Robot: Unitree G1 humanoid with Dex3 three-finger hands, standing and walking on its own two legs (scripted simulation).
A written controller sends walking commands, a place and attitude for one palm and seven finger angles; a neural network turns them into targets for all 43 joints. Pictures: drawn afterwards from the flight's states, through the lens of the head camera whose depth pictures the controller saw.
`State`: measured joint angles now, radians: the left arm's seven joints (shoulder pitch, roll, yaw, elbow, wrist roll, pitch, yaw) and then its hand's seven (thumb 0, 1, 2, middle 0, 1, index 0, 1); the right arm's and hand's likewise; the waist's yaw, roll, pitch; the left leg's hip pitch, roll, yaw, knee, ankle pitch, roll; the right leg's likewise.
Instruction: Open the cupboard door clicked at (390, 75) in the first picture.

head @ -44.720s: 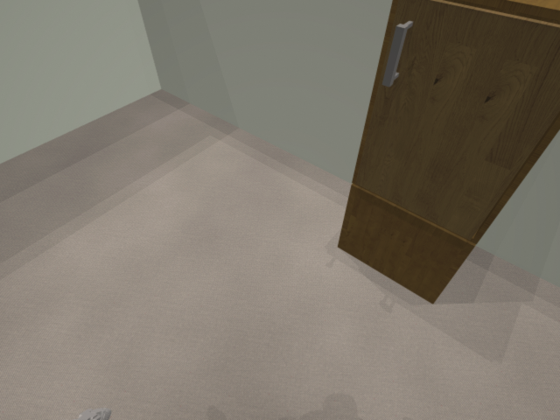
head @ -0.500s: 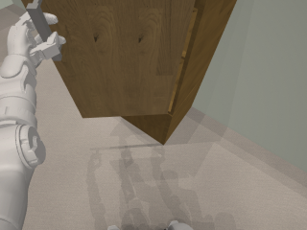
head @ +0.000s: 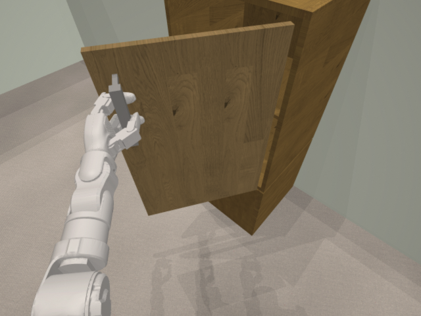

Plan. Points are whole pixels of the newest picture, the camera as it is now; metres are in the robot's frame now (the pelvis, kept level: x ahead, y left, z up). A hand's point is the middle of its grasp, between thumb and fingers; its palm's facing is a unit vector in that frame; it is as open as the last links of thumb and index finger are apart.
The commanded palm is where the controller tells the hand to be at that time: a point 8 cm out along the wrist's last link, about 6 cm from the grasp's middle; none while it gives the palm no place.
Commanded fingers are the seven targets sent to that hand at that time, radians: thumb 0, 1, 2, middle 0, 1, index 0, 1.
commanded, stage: pull the door open along its arc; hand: left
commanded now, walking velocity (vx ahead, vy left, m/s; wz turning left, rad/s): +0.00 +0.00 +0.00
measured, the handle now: (124, 111) +0.48 +0.18 +0.15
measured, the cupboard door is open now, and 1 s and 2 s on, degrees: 57 83 88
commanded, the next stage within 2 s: open thumb and fingers to let go in 0.40 s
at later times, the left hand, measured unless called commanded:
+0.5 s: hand (196, 194) +0.28 +0.03 +0.15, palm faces +0.27 -0.96 -0.01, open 6.1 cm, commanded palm +0.25 +0.07 +0.14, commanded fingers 0.00 0.83 0.87 -0.40 -1.34 -0.40 -1.34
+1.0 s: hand (184, 181) +0.30 +0.04 +0.15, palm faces +0.33 -0.94 +0.00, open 12.2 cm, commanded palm +0.26 +0.08 +0.14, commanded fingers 0.00 -0.50 0.30 -0.27 -1.00 -0.27 -1.00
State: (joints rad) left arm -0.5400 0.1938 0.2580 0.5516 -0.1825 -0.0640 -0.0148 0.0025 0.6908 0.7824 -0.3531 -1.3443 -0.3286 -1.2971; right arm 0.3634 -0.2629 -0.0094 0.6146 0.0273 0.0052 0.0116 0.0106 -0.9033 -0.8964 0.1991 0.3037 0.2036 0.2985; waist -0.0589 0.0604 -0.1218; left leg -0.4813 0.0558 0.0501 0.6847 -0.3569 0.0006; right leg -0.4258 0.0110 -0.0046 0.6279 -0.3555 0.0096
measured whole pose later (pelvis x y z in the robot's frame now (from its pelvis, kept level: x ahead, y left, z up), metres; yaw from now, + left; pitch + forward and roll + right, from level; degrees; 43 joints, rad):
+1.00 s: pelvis -0.02 -0.02 +0.01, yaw +3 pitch -3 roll +0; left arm -0.15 -0.13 -0.23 0.03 0.03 0.18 0.54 0.01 -0.22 0.42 -0.32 -1.23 -0.32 -1.22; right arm 0.15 -0.18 0.01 0.67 -0.04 0.09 0.00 0.01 -0.90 -0.90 0.20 0.30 0.20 0.30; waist 0.02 0.05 -0.01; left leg -0.21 0.04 0.00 0.54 -0.27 -0.02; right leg -0.14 0.00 -0.06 0.51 -0.31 -0.02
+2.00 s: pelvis -0.03 -0.02 +0.01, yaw +2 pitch -4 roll +0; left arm -0.04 0.08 -0.18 -0.04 -0.12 0.11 0.03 -0.01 -0.50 0.30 -0.20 -0.33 -0.18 -0.32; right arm 0.18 -0.20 0.06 0.58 0.01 0.07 -0.02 0.01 -0.90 -0.90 0.20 0.30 0.20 0.30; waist 0.01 0.05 -0.01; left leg -0.21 0.05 0.02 0.54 -0.26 -0.02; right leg -0.17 0.01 -0.04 0.53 -0.30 -0.02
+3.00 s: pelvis +0.00 -0.02 +0.01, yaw +3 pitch -2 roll +0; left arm 0.40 0.24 0.11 -0.40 -0.26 0.06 -0.22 -0.01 -0.50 0.30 -0.15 -0.30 -0.15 -0.30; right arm 0.23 -0.23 0.06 0.55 0.03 -0.14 -0.06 0.02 -0.90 -0.90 0.20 0.30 0.20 0.30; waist 0.04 0.06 -0.05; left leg -0.25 0.04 -0.01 0.61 -0.33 -0.03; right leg -0.19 0.00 -0.06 0.59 -0.37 -0.02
